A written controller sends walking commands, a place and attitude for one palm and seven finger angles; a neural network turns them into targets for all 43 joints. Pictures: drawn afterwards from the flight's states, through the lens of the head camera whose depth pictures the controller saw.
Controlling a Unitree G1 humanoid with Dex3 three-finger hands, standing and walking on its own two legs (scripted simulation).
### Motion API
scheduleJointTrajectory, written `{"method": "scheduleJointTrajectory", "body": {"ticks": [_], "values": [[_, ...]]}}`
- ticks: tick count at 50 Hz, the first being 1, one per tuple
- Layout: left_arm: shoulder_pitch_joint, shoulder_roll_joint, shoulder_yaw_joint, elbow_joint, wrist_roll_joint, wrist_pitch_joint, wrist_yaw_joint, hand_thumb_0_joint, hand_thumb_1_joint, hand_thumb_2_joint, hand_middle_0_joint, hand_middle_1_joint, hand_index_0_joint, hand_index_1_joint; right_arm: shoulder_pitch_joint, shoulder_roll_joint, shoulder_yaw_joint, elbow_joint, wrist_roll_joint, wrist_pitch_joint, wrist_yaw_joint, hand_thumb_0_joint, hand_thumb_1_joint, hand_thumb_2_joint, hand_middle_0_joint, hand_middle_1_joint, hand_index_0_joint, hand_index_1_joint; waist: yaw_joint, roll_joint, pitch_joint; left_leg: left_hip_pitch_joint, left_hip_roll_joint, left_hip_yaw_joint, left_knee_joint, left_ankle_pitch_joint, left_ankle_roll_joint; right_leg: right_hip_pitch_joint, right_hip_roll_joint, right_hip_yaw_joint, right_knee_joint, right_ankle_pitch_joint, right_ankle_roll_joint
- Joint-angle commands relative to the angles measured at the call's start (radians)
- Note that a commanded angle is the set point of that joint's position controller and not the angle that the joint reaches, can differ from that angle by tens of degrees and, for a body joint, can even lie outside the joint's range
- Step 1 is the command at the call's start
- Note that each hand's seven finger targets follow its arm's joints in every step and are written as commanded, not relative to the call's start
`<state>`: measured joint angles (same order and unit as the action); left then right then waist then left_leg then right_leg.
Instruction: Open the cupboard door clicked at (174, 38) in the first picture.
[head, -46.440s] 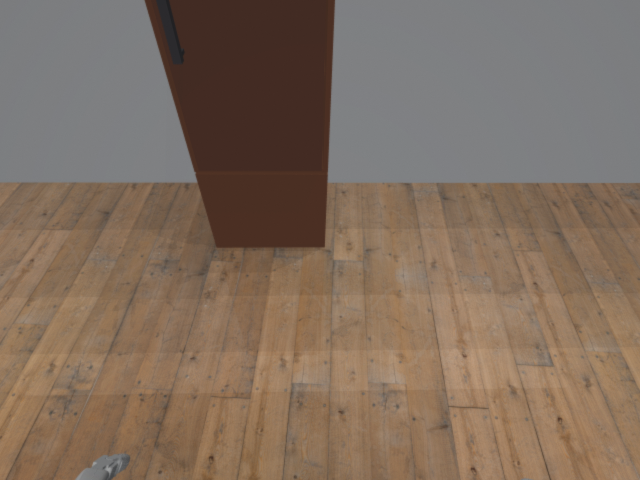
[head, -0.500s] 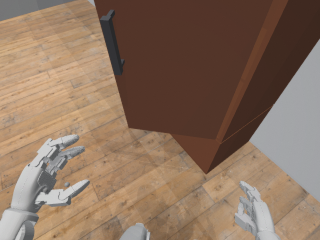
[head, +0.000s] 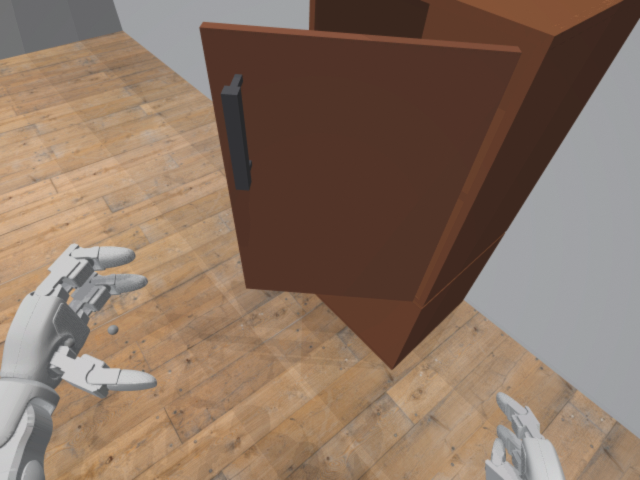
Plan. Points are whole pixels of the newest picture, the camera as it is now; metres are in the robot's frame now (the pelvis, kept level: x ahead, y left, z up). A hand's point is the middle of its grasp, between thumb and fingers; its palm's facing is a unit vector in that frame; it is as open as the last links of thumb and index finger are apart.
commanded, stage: raise the hand with hooked fingers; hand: left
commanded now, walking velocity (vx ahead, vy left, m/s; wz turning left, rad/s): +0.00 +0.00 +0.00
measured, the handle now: (240, 135) +0.55 +0.16 +0.14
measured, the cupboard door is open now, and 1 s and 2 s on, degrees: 45 45 45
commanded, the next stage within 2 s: move the hooked fingers beside the handle in 0.90 s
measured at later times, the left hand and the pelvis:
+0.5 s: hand (53, 253) +0.29 +0.30 +0.16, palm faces +0.08 -0.99 -0.08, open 14.0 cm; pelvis -0.01 +0.00 +0.02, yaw +1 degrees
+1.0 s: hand (130, 258) +0.30 +0.23 +0.15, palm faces +0.05 -1.00 -0.06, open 14.0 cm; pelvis +0.01 -0.05 +0.02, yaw +1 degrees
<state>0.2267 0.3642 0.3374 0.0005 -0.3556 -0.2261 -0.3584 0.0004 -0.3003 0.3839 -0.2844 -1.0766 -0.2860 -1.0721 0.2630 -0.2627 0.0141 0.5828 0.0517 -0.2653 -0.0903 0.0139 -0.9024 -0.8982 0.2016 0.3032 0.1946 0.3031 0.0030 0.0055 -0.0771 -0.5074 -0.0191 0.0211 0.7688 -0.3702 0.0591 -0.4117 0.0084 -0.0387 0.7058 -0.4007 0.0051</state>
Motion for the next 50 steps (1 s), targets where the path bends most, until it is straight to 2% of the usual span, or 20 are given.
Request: {"method": "scheduleJointTrajectory", "body": {"ticks": [1, 3, 6, 8, 11, 13, 16, 20, 22, 23, 24, 30, 33, 37, 38, 40, 43, 44, 48, 50], "values": [[-0.227, 0.199, 0.122, -0.107, -0.025, 0.006, 0.013, 0.0, -0.5, 0.3, -0.3, -1.2, -0.3, -1.2, -0.066, -0.139, -0.032, -0.128, 0.012, -0.038, -0.01, 0.0, -0.9, -0.9, 0.2, 0.3, 0.2, 0.3, 0.011, 0.15, -0.087, 0.24, 0.061, -0.144, -0.213, 0.207, -0.07, -0.06, 0.024, -0.058, -0.082, 0.152, -0.033], [-0.26, 0.206, 0.107, -0.025, -0.016, 0.084, -0.018, 0.0, -0.5, 0.3, -0.3, -1.2, -0.3, -1.2, -0.067, -0.148, -0.028, -0.135, 0.021, -0.024, -0.018, 0.0, -0.9, -0.9, 0.2, 0.3, 0.2, 0.3, 0.016, 0.129, -0.059, 0.23, 0.058, -0.146, -0.238, 0.157, -0.07, -0.038, 0.022, -0.054, -0.107, 0.148, -0.037], [-0.373, 0.235, 0.092, -0.023, -0.001, 0.167, -0.045, 0.0, -0.5, 0.3, -0.3, -1.2, -0.3, -1.2, -0.083, -0.149, -0.017, -0.157, 0.026, -0.018, -0.029, 0.0, -0.9, -0.9, 0.2, 0.3, 0.2, 0.3, 0.011, 0.092, -0.081, 0.25, 0.06, -0.164, -0.267, 0.119, -0.064, -0.021, 0.017, -0.05, -0.128, 0.142, -0.031], [-0.457, 0.264, 0.102, -0.058, 0.002, 0.178, -0.054, 0.0, -0.5, 0.3, -0.3, -1.2, -0.3, -1.2, -0.091, -0.147, -0.009, -0.161, 0.023, -0.018, -0.034, 0.0, -0.9, -0.9, 0.2, 0.3, 0.2, 0.3, 0.012, 0.089, -0.108, 0.29, 0.058, -0.171, -0.271, 0.136, -0.063, 0.0, 0.02, -0.044, -0.141, 0.152, -0.036], [-0.565, 0.327, 0.155, -0.131, 0.001, 0.135, -0.046, 0.0, -0.5, 0.3, -0.3, -1.2, -0.3, -1.2, -0.098, -0.138, 0.001, -0.157, 0.013, -0.029, -0.036, 0.0, -0.9, -0.9, 0.2, 0.3, 0.2, 0.3, 0.014, 0.118, -0.177, 0.384, 0.067, -0.204, -0.289, 0.165, -0.079, 0.005, 0.023, -0.042, -0.148, 0.158, -0.037], [-0.583, 0.362, 0.188, -0.102, 0.001, 0.114, -0.04, 0.0, -0.5, 0.3, -0.3, -1.2, -0.3, -1.2, -0.095, -0.139, 0.006, -0.138, 0.009, -0.03, -0.037, 0.0, -0.9, -0.9, 0.2, 0.3, 0.2, 0.3, 0.021, 0.123, -0.161, 0.396, 0.065, -0.197, -0.295, 0.181, -0.082, 0.019, 0.025, -0.036, -0.168, 0.17, -0.042], [-0.613, 0.362, 0.193, -0.011, 0.003, 0.127, -0.053, 0.0, -0.5, 0.3, -0.3, -1.2, -0.3, -1.2, -0.095, -0.138, 0.01, -0.119, 0.013, -0.028, -0.043, 0.0, -0.9, -0.9, 0.2, 0.3, 0.2, 0.3, 0.015, 0.141, -0.13, 0.389, 0.062, -0.191, -0.311, 0.18, -0.08, 0.027, 0.018, -0.037, -0.188, 0.175, -0.04], [-0.648, 0.372, 0.178, 0.119, 0.015, 0.204, -0.091, 0.0, -0.5, 0.3, -0.3, -1.2, -0.3, -1.2, -0.091, -0.145, 0.007, -0.114, 0.025, -0.02, -0.046, 0.0, -0.9, -0.9, 0.2, 0.3, 0.2, 0.3, 0.015, 0.126, -0.106, 0.368, 0.05, -0.171, -0.318, 0.192, -0.071, 0.049, 0.011, -0.037, -0.215, 0.193, -0.042], [-0.613, 0.326, 0.138, 0.16, 0.013, 0.238, -0.112, 0.0, -0.5, 0.3, -0.3, -1.2, -0.3, -1.2, -0.092, -0.147, 0.004, -0.124, 0.028, -0.018, -0.042, 0.0, -0.9, -0.9, 0.2, 0.3, 0.2, 0.3, 0.015, 0.112, -0.099, 0.356, 0.045, -0.167, -0.314, 0.189, -0.066, 0.045, 0.01, -0.041, -0.214, 0.198, -0.042], [-0.587, 0.32, 0.133, 0.167, 0.009, 0.243, -0.121, 0.0, -0.5, 0.3, -0.3, -1.2, -0.3, -1.2, -0.087, -0.147, 0.002, -0.128, 0.027, -0.016, -0.039, 0.0, -0.9, -0.9, 0.2, 0.3, 0.2, 0.3, 0.02, 0.068, -0.113, 0.355, 0.04, -0.154, -0.303, 0.221, -0.059, 0.071, 0.011, -0.038, -0.223, 0.22, -0.045], [-0.578, 0.31, 0.122, 0.154, 0.006, 0.245, -0.132, 0.0, -0.5, 0.3, -0.3, -1.2, -0.3, -1.2, -0.09, -0.149, 0.001, -0.135, 0.029, -0.015, -0.034, 0.0, -0.9, -0.9, 0.2, 0.3, 0.2, 0.3, 0.018, 0.079, -0.123, 0.359, 0.038, -0.143, -0.294, 0.24, -0.054, 0.066, 0.012, -0.037, -0.223, 0.227, -0.042], [-0.589, 0.412, 0.237, -0.011, -0.015, 0.155, -0.095, 0.0, -0.5, 0.3, -0.3, -1.2, -0.3, -1.2, -0.091, -0.145, -0.01, -0.141, 0.014, -0.02, -0.023, 0.0, -0.9, -0.9, 0.2, 0.3, 0.2, 0.3, 0.033, 0.082, -0.228, 0.403, 0.029, -0.109, -0.259, 0.358, -0.041, 0.122, 0.018, -0.028, -0.213, 0.311, -0.039], [-0.603, 0.443, 0.27, -0.034, -0.01, 0.119, -0.064, 0.0, -0.5, 0.3, -0.3, -1.2, -0.3, -1.2, -0.088, -0.141, -0.009, -0.122, 0.01, -0.022, -0.025, 0.0, -0.9, -0.9, 0.2, 0.3, 0.2, 0.3, 0.034, 0.113, -0.2, 0.395, 0.025, -0.093, -0.252, 0.37, -0.037, 0.136, 0.018, -0.02, -0.218, 0.334, -0.041], [-0.597, 0.378, 0.222, 0.028, -0.001, 0.132, -0.065, 0.0, -0.5, 0.3, -0.3, -1.2, -0.3, -1.2, -0.084, -0.136, -0.013, -0.11, 0.018, -0.021, -0.032, 0.0, -0.9, -0.9, 0.2, 0.3, 0.2, 0.3, 0.016, 0.15, -0.165, 0.389, 0.019, -0.068, -0.245, 0.366, -0.028, 0.117, 0.008, -0.012, -0.222, 0.362, -0.034], [-0.587, 0.373, 0.212, 0.056, -0.002, 0.146, -0.072, 0.0, -0.5, 0.3, -0.3, -1.2, -0.3, -1.2, -0.079, -0.14, -0.015, -0.105, 0.019, -0.018, -0.033, 0.0, -0.9, -0.9, 0.2, 0.3, 0.2, 0.3, 0.013, 0.089, -0.147, 0.372, 0.018, -0.065, -0.239, 0.363, -0.022, 0.13, 0.007, -0.006, -0.228, 0.385, -0.032], [-0.574, 0.339, 0.179, 0.102, -0.006, 0.175, -0.093, 0.0, -0.5, 0.3, -0.3, -1.2, -0.3, -1.2, -0.082, -0.142, -0.018, -0.106, 0.027, -0.014, -0.037, 0.0, -0.9, -0.9, 0.2, 0.3, 0.2, 0.3, 0.005, 0.077, -0.132, 0.352, 0.014, -0.051, -0.23, 0.35, -0.017, 0.116, 0.002, 0.0, -0.229, 0.407, -0.023], [-0.57, 0.347, 0.173, 0.135, -0.015, 0.197, -0.116, 0.0, -0.5, 0.3, -0.3, -1.2, -0.3, -1.2, -0.085, -0.151, -0.021, -0.107, 0.029, -0.007, -0.038, 0.0, -0.9, -0.9, 0.2, 0.3, 0.2, 0.3, 0.004, 0.006, -0.13, 0.325, 0.011, -0.046, -0.212, 0.345, -0.012, 0.133, -0.008, 0.018, -0.226, 0.443, -0.011], [-0.574, 0.353, 0.179, 0.131, -0.015, 0.197, -0.12, 0.0, -0.5, 0.3, -0.3, -1.2, -0.3, -1.2, -0.088, -0.149, -0.021, -0.113, 0.031, -0.005, -0.038, 0.0, -0.9, -0.9, 0.2, 0.3, 0.2, 0.3, 0.007, 0.018, -0.154, 0.324, 0.007, -0.04, -0.21, 0.347, -0.011, 0.136, -0.008, 0.022, -0.224, 0.456, -0.006], [-0.575, 0.411, 0.246, 0.084, -0.03, 0.153, -0.103, 0.0, -0.5, 0.3, -0.3, -1.2, -0.3, -1.2, -0.098, -0.142, -0.02, -0.119, 0.025, -0.004, -0.031, 0.0, -0.9, -0.9, 0.2, 0.3, 0.2, 0.3, 0.022, -0.028, -0.198, 0.291, 0.003, -0.037, -0.181, 0.359, -0.013, 0.205, -0.036, 0.068, -0.204, 0.59, 0.03], [-0.59, 0.401, 0.247, 0.065, -0.024, 0.13, -0.093, 0.0, -0.5, 0.3, -0.3, -1.2, -0.3, -1.2, -0.098, -0.132, -0.018, -0.122, 0.027, -0.003, -0.028, 0.0, -0.9, -0.9, 0.2, 0.3, 0.2, 0.3, 0.024, 0.013, -0.226, 0.303, -0.001, -0.029, -0.188, 0.368, -0.013, 0.212, -0.033, 0.062, -0.193, 0.61, 0.029]]}}
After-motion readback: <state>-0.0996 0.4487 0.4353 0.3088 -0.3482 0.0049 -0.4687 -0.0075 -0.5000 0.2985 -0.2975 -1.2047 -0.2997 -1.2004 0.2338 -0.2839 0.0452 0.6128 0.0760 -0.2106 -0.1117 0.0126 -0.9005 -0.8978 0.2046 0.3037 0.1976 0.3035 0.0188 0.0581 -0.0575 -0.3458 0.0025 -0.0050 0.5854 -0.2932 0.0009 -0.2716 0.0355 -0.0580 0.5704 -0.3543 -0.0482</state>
